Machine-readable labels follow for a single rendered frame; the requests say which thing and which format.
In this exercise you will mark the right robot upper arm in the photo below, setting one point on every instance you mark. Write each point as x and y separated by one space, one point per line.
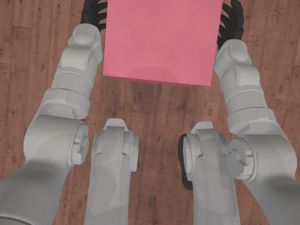
266 163

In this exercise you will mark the robot right thigh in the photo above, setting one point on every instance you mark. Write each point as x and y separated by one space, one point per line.
214 193

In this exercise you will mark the left robot upper arm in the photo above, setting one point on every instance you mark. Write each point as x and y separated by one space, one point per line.
31 195

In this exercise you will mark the right robot forearm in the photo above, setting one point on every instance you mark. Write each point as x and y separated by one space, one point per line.
248 113

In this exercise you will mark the left robot forearm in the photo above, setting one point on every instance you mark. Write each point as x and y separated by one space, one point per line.
74 78

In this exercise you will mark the robot left hand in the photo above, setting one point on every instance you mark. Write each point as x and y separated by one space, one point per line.
91 15

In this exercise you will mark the robot right shin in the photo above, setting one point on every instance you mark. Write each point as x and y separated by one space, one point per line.
223 139

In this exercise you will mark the robot right hand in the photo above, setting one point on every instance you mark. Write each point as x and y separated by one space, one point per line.
233 25

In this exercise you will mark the carton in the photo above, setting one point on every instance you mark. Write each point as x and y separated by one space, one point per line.
171 42

